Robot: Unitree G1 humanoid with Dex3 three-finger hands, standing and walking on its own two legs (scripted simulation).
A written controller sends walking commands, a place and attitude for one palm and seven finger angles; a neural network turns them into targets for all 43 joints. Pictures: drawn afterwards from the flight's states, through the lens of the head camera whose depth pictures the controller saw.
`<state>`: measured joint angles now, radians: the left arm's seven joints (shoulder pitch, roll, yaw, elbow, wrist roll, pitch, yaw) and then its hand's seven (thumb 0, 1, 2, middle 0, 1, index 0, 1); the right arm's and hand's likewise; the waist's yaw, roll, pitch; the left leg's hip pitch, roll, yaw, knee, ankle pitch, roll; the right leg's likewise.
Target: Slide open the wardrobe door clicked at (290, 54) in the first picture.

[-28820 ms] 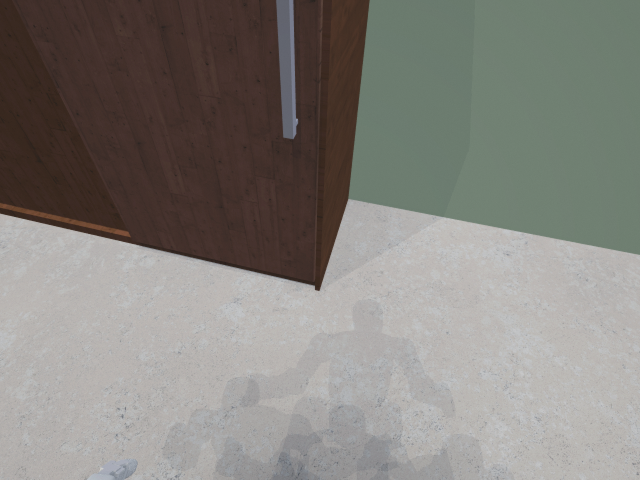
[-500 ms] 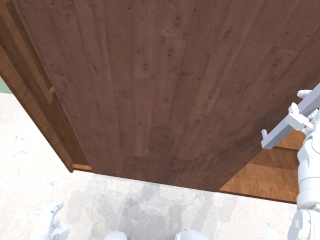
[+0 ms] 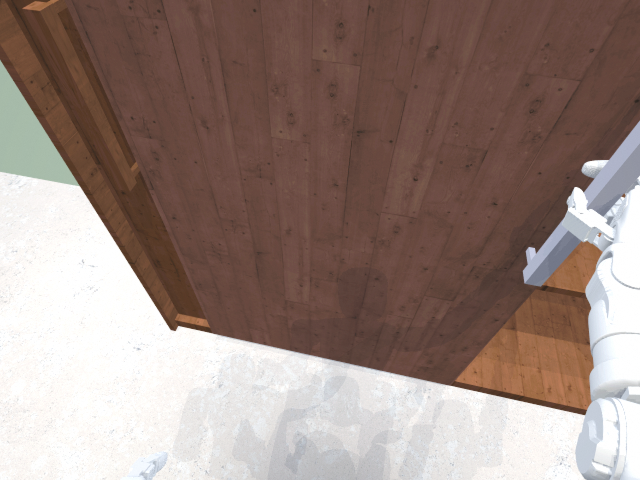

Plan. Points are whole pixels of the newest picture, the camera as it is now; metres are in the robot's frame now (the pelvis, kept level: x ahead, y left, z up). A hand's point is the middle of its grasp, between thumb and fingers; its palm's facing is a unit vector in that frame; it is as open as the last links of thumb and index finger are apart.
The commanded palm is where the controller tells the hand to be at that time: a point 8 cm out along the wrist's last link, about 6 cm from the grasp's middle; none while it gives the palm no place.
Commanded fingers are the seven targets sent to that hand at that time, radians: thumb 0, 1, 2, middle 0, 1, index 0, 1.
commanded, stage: stop walking and hold the door there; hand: right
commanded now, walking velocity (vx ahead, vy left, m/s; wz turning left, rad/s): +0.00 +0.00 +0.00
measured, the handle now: (582, 202) +0.48 -0.30 +0.10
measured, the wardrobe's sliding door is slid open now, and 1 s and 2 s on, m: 0.60 0.60 0.60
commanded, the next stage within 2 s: loosen the grip on the handle in 0.24 s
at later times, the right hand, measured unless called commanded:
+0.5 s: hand (587, 209) +0.44 -0.27 +0.13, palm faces +0.39 +0.91 -0.14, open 6.8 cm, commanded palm +0.39 -0.30 +0.13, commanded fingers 0.00 0.19 -0.38 0.45 1.40 0.45 1.40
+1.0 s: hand (583, 218) +0.44 -0.28 +0.11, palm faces +0.41 +0.90 -0.17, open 14.1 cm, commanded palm +0.40 -0.32 +0.12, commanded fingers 0.00 0.55 -0.20 0.25 1.15 0.25 1.15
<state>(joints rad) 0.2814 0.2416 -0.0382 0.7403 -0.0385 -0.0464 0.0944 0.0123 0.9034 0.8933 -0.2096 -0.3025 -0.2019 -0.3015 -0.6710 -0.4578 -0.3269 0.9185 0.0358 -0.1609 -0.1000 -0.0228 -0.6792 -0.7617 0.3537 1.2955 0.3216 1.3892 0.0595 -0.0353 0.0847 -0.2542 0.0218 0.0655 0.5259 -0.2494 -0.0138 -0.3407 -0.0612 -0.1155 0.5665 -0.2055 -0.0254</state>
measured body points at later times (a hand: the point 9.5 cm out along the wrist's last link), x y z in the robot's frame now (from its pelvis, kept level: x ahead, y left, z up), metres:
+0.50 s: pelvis +0.00 +0.01 +0.00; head +0.02 +0.00 +0.45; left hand +0.09 +0.29 -0.09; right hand +0.41 -0.32 +0.14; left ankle +0.02 +0.13 -0.73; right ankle +0.06 -0.10 -0.73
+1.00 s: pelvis +0.05 +0.02 +0.00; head +0.09 +0.02 +0.45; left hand +0.18 +0.28 -0.11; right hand +0.41 -0.33 +0.12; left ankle +0.02 +0.13 -0.73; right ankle +0.06 -0.10 -0.73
